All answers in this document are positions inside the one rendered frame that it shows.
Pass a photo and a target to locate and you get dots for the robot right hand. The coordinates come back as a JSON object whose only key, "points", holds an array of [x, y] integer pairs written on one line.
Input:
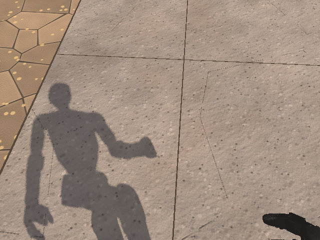
{"points": [[294, 224]]}

